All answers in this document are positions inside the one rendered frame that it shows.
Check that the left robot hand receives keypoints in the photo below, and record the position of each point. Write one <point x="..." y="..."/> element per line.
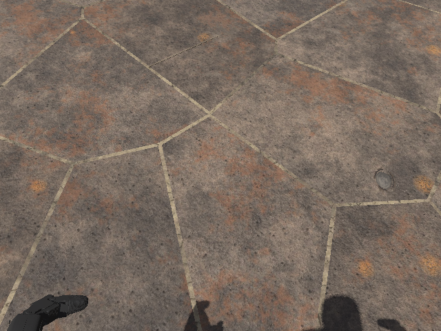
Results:
<point x="46" y="310"/>

